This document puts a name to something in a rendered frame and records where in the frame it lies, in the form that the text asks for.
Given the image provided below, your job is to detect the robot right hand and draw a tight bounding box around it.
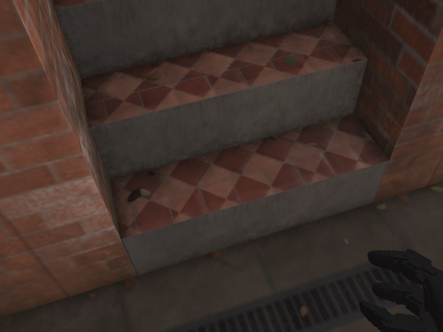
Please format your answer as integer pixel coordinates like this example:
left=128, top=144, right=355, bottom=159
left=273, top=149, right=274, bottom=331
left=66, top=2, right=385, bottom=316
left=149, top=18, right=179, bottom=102
left=359, top=249, right=443, bottom=332

